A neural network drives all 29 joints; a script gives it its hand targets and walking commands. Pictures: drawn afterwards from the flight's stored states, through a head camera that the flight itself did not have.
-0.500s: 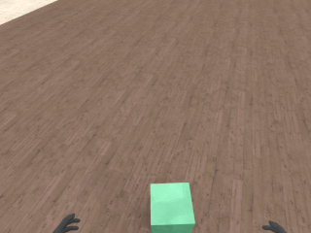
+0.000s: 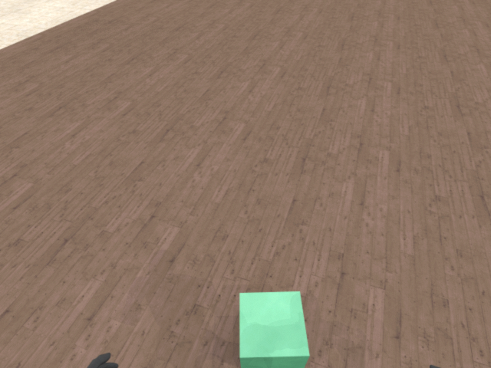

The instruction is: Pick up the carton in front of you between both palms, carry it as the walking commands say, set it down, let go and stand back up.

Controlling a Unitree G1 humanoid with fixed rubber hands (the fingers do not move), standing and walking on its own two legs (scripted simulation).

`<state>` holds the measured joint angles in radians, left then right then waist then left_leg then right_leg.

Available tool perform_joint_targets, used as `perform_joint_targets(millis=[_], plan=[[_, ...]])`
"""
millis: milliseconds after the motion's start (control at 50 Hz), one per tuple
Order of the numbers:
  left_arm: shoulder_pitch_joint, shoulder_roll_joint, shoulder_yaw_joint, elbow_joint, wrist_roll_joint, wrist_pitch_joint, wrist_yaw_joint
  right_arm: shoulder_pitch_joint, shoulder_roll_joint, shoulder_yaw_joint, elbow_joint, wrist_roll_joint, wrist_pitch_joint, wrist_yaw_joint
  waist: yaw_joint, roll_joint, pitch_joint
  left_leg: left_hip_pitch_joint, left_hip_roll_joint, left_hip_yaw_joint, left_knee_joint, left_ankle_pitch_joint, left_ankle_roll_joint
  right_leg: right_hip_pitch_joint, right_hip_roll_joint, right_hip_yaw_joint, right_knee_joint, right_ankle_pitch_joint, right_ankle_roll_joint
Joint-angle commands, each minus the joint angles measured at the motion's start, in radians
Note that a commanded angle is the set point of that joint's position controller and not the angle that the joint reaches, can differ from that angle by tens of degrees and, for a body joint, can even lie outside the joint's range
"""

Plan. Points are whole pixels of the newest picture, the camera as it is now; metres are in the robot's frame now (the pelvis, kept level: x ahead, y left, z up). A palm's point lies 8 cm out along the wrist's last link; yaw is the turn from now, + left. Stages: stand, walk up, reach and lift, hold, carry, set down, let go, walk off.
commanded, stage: stand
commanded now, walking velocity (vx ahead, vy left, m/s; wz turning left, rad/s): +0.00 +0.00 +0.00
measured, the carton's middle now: (270, 335) +0.40 -0.03 -0.65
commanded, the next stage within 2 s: none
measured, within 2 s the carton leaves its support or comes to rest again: neither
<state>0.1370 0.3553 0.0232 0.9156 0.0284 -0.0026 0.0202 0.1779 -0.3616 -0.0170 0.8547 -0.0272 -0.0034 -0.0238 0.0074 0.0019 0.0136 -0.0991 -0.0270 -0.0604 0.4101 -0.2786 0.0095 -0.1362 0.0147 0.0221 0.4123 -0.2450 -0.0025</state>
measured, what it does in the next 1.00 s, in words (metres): stands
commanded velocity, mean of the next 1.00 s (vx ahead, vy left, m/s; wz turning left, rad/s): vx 0.00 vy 0.00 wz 0.00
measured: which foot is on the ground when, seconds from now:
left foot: down 0.00-1.00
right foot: down 0.00-1.00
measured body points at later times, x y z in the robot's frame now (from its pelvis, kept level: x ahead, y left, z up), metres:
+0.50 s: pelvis -0.02 +0.00 +0.00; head -0.02 +0.00 +0.45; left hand +0.08 +0.31 -0.11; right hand +0.09 -0.31 -0.11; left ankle -0.04 +0.12 -0.74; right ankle -0.01 -0.12 -0.74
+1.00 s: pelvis -0.02 +0.00 +0.00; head -0.02 +0.00 +0.45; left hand +0.08 +0.32 -0.11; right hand +0.08 -0.31 -0.11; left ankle -0.04 +0.12 -0.74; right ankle -0.01 -0.12 -0.74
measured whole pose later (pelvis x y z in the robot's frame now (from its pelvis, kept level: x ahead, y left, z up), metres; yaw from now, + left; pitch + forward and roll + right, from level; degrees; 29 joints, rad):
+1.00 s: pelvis -0.02 +0.00 +0.00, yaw +0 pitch -2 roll +0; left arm 0.11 0.39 0.01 1.05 0.02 -0.01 0.01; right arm 0.14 -0.39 0.00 1.01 -0.02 -0.01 -0.02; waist 0.01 0.00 0.03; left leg -0.09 -0.02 -0.06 0.35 -0.22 0.01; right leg -0.12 0.01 0.03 0.35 -0.18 0.00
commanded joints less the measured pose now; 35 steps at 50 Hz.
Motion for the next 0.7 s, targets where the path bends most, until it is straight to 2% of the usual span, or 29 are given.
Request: perform_joint_targets(millis=[0, 320, 680], plan=[[-0.04, 0.158, 0.031, -0.037, -0.001, -0.012, 0.002, -0.031, -0.159, -0.034, -0.04, 0.001, -0.013, -0.003, 0.001, 0.002, -0.026, -0.046, 0.109, -0.081, -0.066, 0.246, 0.005, 0.038, -0.106, 0.092, -0.052, 0.224, -0.016], [-0.047, 0.176, 0.026, 0.035, -0.005, -0.015, -0.004, -0.049, -0.178, -0.024, 0.034, 0.005, -0.018, 0.0, 0.002, 0.002, -0.011, -0.044, 0.116, -0.089, -0.1, 0.194, 0.011, 0.036, -0.113, 0.104, -0.089, 0.177, -0.018], [-0.057, 0.192, 0.021, 0.077, -0.011, -0.015, -0.007, -0.065, -0.193, -0.016, 0.088, 0.009, -0.019, 0.002, 0.001, 0.001, -0.012, -0.041, 0.122, -0.093, -0.114, 0.193, 0.012, 0.039, -0.12, 0.109, -0.104, 0.176, -0.02]])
